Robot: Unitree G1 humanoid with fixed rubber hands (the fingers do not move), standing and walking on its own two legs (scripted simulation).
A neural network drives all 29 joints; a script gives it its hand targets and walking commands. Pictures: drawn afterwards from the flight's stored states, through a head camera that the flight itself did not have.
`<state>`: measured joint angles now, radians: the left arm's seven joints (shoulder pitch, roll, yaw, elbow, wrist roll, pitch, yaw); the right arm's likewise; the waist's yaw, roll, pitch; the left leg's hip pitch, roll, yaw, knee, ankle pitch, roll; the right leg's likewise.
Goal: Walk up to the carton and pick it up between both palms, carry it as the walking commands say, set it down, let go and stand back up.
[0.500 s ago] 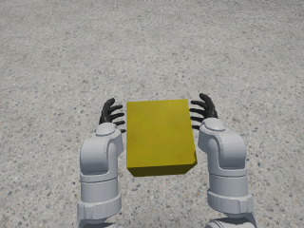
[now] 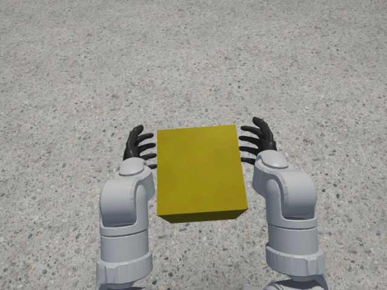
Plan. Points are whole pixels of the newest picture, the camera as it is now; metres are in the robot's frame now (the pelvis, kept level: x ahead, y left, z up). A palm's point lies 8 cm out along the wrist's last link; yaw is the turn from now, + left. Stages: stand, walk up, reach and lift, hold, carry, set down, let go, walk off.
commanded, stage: carry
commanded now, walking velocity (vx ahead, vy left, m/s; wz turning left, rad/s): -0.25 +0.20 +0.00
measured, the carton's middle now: (200, 179) +0.34 -0.02 +0.01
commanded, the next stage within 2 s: none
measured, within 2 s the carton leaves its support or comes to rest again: neither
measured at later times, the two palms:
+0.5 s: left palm (59, 268) +0.17 +0.20 +0.10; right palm (225, 256) +0.17 -0.04 +0.09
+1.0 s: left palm out of the picture -0.02 +0.35 +0.10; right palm out of the picture +0.00 +0.12 +0.09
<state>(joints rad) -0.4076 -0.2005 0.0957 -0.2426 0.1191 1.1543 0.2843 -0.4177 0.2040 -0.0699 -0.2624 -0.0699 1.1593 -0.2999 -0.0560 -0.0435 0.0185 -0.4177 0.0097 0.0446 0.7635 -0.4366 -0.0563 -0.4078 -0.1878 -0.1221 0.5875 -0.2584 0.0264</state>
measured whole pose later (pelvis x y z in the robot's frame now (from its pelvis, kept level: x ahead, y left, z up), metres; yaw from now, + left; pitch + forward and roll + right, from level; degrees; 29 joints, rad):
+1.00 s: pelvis -0.32 +0.22 -0.02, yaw +0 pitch +3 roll +1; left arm -0.36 -0.18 0.07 -0.22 0.08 1.20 0.29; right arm -0.40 0.20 -0.07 -0.17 -0.13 1.17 -0.27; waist 0.05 0.01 -0.05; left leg -0.47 -0.02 0.12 0.59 -0.18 0.07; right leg -0.30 -0.03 -0.13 0.65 -0.40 0.00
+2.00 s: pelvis -0.70 +0.49 +0.00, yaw +0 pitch +3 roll +4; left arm -0.38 -0.19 0.09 -0.22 0.12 1.19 0.27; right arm -0.38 0.19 -0.03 -0.24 -0.07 1.19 -0.30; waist -0.06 -0.04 -0.01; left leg -0.35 0.01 0.02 0.73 -0.47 -0.06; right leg -0.42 -0.21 -0.04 0.49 -0.11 0.07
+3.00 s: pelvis -1.05 +0.79 -0.01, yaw +0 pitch +3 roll +0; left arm -0.32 -0.17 0.05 -0.25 0.06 1.19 0.29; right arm -0.35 0.18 -0.04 -0.21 -0.10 1.17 -0.24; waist 0.06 -0.01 -0.03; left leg -0.42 -0.01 0.09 0.55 -0.18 0.06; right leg -0.42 0.00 -0.12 0.92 -0.51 0.02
